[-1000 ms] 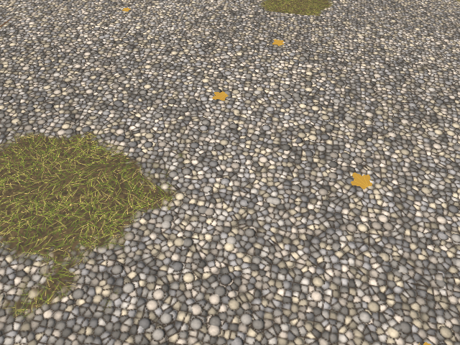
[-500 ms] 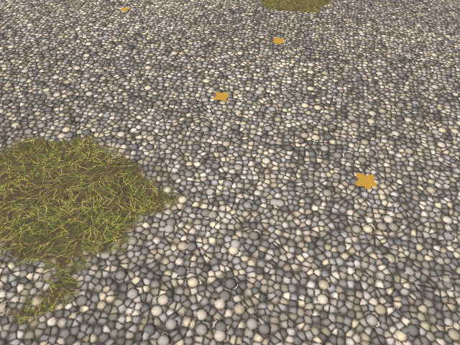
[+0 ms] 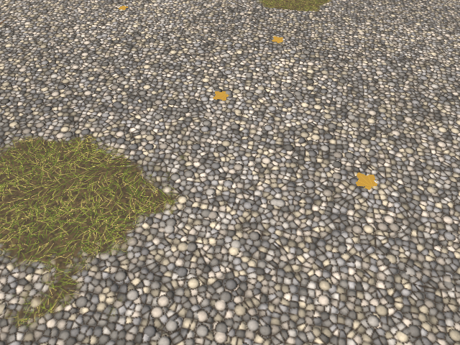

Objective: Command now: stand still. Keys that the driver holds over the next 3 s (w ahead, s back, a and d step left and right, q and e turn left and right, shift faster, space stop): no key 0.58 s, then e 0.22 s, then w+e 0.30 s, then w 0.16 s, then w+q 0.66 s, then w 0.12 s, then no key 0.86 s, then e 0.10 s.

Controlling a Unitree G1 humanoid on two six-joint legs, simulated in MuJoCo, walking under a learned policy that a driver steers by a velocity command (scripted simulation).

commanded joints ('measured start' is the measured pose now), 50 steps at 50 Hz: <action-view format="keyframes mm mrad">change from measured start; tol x4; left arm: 1 64 73 10 -3 0 -3 3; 30 99 46 6 8 -1 -3 4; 40 8 58 35 -155 25 11 -7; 45 -114 69 47 -250 19 -5 -45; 47 -82 77 58 -260 7 -16 -59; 49 131 72 78 -191 1 -34 -59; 50 262 153 108 -158 19 -46 -49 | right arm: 1 87 -76 -11 -3 0 -3 -2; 29 133 -51 -15 -10 0 -10 -2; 44 110 -194 -107 -118 -33 -8 -24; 50 -32 -177 -100 -192 -20 -49 26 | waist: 1 1 11 51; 31 -1 15 69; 39 -15 136 63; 45 -48 98 126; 48 35 74 95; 49 95 15 37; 50 147 -185 -13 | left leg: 1 -122 126 -87 -77 226 17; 33 -78 133 -57 -43 289 32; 38 -108 271 -107 0 355 139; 40 -139 362 -149 3 464 210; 44 -63 395 -187 -96 43 211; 46 -54 386 -149 -106 -4 185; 48 -140 336 -26 -10 98 135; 49 -219 277 64 165 204 101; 50 -370 179 201 503 155 37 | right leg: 1 57 -93 80 -34 148 -33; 29 47 -96 72 -24 143 -24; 33 -51 -65 73 49 147 -30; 37 -184 -5 29 237 21 -38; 41 -300 -20 -34 487 -385 -70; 44 -364 -55 -55 462 -342 -82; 47 -247 -29 -98 322 -292 -105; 49 122 75 -151 113 -167 -132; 50 280 -82 147 -65 -289 -184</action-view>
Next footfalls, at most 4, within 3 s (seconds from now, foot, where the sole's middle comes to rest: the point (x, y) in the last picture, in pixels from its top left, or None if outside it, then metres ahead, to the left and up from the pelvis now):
0.98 right None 0.05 -0.12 -0.78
1.52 left None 0.42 -0.12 -0.78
2.04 right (336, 282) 0.73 -0.31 -0.78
2.50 left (274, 271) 0.76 -0.11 -0.78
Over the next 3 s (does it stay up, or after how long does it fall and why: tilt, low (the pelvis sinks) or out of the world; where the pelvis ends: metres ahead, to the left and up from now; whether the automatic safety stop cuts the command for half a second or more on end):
stays up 0.71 -0.20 0.00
